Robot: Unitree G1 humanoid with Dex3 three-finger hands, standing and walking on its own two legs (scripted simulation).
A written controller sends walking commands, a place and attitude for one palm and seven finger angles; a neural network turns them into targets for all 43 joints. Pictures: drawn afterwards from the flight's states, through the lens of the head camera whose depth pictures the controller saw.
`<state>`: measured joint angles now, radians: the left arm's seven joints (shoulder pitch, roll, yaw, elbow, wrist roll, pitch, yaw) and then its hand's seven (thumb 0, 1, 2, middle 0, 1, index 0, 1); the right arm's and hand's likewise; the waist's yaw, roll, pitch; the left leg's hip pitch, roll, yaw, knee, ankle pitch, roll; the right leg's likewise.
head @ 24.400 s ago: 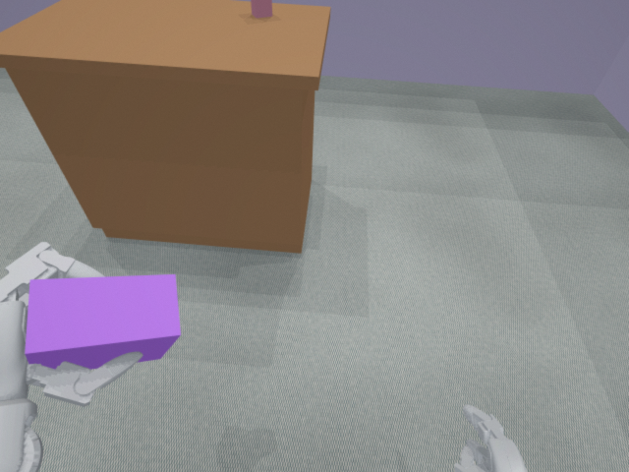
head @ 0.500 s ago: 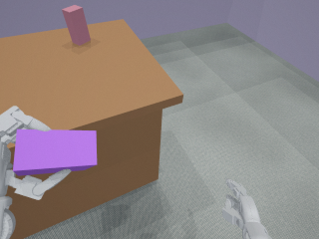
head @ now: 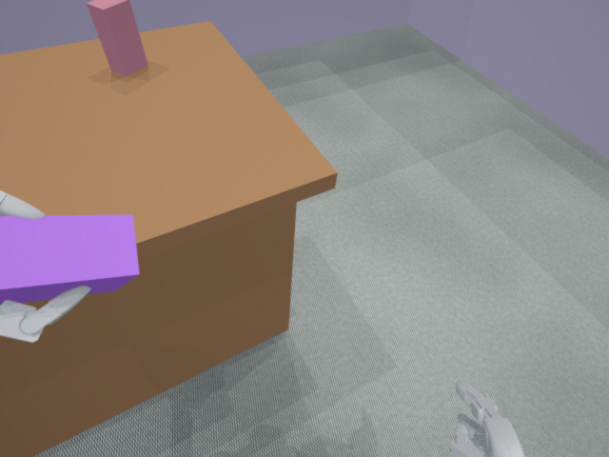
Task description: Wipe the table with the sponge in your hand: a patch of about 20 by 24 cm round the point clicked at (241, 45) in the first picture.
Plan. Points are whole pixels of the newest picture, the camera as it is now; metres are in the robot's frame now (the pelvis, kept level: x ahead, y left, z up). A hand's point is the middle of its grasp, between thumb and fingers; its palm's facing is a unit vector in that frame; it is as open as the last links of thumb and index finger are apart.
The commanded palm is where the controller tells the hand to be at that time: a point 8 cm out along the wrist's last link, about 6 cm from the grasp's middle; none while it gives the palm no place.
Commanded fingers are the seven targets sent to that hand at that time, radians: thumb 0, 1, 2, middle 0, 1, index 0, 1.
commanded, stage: come to a stop and stand still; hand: left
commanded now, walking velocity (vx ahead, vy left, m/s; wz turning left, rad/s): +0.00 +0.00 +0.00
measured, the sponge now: (82, 259) +0.27 +0.25 +0.15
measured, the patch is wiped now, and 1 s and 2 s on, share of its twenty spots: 0.00 0.00 0.00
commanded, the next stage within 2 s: look again from close up in 0.92 s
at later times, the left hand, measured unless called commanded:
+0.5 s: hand (38, 325) +0.20 +0.26 +0.15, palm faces +0.42 -0.86 -0.29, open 9.9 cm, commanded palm +0.14 +0.29 +0.18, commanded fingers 0.00 0.10 1.30 -1.20 -1.60 -1.20 -1.60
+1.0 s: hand (47, 315) +0.21 +0.25 +0.15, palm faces +0.39 -0.84 -0.38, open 9.9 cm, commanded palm +0.15 +0.28 +0.18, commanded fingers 0.00 0.10 1.30 -1.20 -1.60 -1.20 -1.60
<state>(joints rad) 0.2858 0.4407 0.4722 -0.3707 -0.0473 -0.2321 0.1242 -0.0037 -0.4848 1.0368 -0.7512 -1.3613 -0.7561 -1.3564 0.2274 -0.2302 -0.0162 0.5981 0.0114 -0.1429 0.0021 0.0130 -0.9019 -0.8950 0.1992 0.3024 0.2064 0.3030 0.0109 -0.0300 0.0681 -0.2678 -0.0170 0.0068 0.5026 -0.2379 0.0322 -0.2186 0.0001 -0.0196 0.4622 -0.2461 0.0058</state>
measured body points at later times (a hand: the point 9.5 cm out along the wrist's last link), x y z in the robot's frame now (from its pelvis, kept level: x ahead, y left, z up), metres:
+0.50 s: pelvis -0.02 +0.01 +0.00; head -0.02 +0.03 +0.45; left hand +0.17 +0.30 +0.17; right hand +0.17 -0.18 -0.06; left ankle +0.02 +0.10 -0.74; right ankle +0.00 -0.12 -0.74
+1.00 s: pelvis +0.00 +0.00 +0.01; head +0.01 +0.01 +0.46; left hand +0.18 +0.30 +0.17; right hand +0.18 -0.22 -0.06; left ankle +0.02 +0.10 -0.74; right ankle +0.00 -0.12 -0.74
